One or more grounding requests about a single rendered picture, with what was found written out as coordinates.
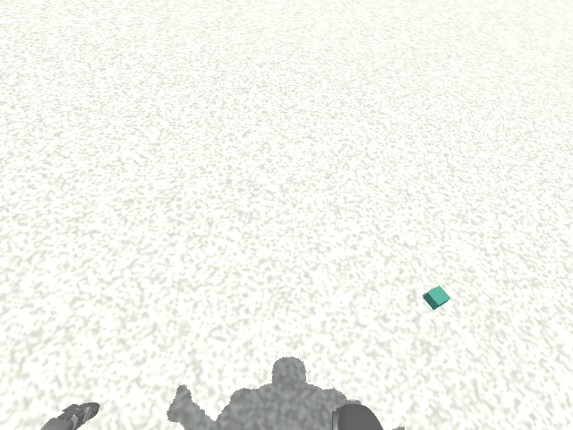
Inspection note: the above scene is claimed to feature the small box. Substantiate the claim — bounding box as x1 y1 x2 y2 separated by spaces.
423 286 450 310

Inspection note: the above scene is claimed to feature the left robot hand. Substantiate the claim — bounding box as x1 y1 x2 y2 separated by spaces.
40 402 99 430

